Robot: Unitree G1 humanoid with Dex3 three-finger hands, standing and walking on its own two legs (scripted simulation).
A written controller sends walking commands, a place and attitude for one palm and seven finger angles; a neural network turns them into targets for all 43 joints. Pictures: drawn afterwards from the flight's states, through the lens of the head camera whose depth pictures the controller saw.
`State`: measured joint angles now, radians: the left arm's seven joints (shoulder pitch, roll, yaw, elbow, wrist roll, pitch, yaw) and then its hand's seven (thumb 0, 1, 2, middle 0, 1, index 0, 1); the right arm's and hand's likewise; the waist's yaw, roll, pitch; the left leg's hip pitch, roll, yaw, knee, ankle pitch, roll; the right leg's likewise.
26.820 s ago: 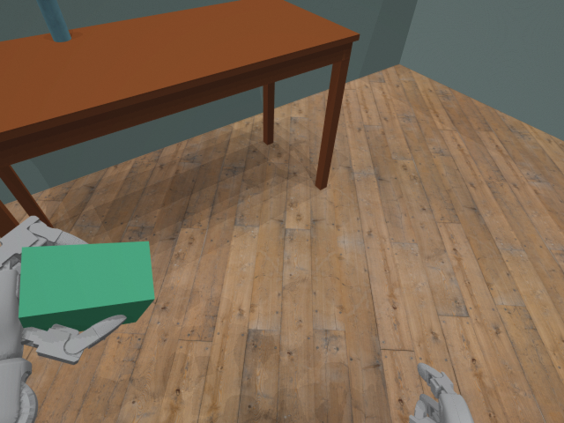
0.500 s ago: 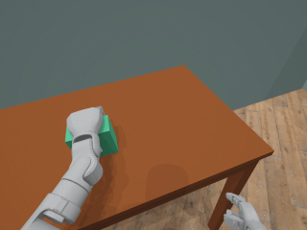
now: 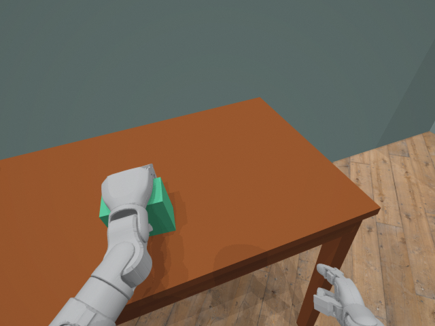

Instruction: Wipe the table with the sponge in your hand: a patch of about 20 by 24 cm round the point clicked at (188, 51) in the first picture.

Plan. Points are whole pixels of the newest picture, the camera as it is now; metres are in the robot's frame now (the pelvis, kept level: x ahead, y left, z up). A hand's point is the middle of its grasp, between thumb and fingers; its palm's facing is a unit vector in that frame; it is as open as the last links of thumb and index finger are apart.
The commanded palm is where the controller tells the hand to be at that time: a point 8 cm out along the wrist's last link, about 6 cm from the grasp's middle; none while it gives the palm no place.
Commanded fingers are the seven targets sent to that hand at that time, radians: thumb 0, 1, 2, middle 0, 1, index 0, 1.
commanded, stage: wipe back along the third lane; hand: left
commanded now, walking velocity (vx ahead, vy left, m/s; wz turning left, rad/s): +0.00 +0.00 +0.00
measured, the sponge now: (143, 216) +0.31 +0.20 +0.06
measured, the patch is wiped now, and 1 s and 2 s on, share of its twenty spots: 0.85 0.85 0.85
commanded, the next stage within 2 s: slide back across to the middle lane in 0.20 s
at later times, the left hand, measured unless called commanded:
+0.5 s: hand (139, 210) +0.29 +0.19 +0.10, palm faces +0.12 -0.13 -0.98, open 10.0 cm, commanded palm +0.24 +0.20 +0.14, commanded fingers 0.00 0.10 1.30 -1.20 -1.60 -1.20 -1.60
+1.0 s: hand (99, 225) +0.26 +0.25 +0.10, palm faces +0.06 -0.09 -0.99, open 10.0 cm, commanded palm +0.21 +0.25 +0.15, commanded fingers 0.00 0.10 1.30 -1.20 -1.60 -1.20 -1.60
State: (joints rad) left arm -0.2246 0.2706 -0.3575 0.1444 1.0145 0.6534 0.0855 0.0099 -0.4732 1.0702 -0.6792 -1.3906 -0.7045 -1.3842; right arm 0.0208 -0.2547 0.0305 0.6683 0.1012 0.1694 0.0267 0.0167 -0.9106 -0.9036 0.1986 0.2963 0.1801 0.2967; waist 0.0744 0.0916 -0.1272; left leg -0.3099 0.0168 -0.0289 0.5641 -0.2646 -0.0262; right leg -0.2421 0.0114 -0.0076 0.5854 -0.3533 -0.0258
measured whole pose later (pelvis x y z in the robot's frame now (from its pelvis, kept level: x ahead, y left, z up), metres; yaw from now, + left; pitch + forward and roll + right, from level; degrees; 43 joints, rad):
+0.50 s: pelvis +0.00 -0.01 +0.00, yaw -1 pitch -1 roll +1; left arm -0.11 0.30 -0.32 -0.01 0.98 0.63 0.08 0.01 -0.48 1.07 -0.68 -1.38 -0.71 -1.37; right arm 0.02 -0.25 0.04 0.67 0.09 0.16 0.03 0.02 -0.91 -0.90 0.20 0.30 0.22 0.32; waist 0.08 0.09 -0.11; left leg -0.28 0.03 -0.02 0.56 -0.27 -0.03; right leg -0.22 0.02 0.00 0.59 -0.36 -0.04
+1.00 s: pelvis +0.00 -0.01 +0.00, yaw +0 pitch -2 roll +1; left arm 0.02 0.42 -0.18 -0.09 0.95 0.55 -0.01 0.00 -0.49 1.07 -0.71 -1.35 -0.74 -1.34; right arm 0.03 -0.27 0.04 0.67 0.07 0.09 -0.04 0.02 -0.91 -0.90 0.20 0.30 0.22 0.32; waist 0.09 0.10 -0.07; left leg -0.26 0.03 -0.03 0.54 -0.25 -0.03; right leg -0.19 0.02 -0.01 0.56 -0.34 -0.04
